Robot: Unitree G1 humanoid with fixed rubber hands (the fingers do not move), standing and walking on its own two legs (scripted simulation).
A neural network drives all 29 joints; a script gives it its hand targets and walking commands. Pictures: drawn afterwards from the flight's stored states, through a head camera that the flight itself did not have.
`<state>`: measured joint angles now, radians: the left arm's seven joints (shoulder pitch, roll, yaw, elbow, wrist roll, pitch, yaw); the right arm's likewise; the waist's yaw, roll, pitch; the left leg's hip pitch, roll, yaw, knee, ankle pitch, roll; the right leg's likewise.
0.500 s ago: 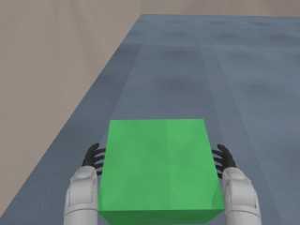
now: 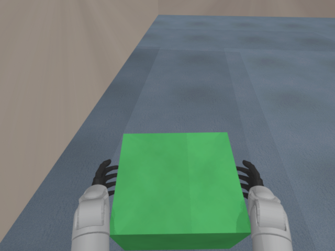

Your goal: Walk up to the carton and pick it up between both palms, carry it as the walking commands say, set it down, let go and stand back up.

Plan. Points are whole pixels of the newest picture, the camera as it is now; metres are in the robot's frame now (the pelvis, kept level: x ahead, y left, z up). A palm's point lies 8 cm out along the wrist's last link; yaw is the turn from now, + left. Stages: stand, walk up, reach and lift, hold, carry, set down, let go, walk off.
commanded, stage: hold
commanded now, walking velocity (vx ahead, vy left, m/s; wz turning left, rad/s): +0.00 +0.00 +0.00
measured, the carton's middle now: (176, 190) +0.31 +0.00 -0.03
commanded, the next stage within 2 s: carry in 0.08 s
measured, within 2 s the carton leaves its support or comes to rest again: neither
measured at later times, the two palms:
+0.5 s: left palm (121, 189) +0.26 +0.13 +0.06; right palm (283, 195) +0.25 -0.24 +0.06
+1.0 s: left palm (122, 217) +0.18 +0.11 +0.08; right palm (308, 212) +0.19 -0.25 +0.09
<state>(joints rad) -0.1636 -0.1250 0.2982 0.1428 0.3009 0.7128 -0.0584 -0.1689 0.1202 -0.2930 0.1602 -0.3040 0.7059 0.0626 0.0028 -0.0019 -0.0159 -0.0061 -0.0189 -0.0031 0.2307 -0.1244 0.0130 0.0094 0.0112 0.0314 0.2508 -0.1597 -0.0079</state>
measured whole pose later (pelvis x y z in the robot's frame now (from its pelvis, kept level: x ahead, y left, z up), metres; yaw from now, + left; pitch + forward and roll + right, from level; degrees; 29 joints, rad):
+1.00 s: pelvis -0.05 -0.08 -0.02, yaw +1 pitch +5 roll +0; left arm -0.05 -0.13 0.20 -0.53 0.12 1.22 0.10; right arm -0.06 0.13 -0.17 -0.52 -0.11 1.23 -0.10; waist 0.01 -0.02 -0.16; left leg -0.42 0.04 0.12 0.79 -0.47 0.00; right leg -0.42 0.06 -0.16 0.52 -0.20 -0.13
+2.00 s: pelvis -0.13 -0.31 -0.02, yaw -2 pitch +4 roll -2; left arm -0.06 -0.13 0.18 -0.55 0.11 1.19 0.12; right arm -0.05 0.13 -0.17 -0.54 -0.11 1.19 -0.10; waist -0.01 0.03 -0.10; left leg -0.38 0.19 0.11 0.56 -0.24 -0.07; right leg -0.40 -0.05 -0.08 0.64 -0.36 0.03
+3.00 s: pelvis -0.21 -0.59 -0.03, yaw +0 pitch +5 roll -1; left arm -0.03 -0.13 0.18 -0.56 0.11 1.18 0.12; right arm -0.04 0.13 -0.16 -0.54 -0.10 1.19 -0.11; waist 0.01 -0.02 -0.09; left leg -0.36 0.04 0.16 0.63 -0.37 0.03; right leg -0.44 0.04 -0.19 0.59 -0.25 -0.12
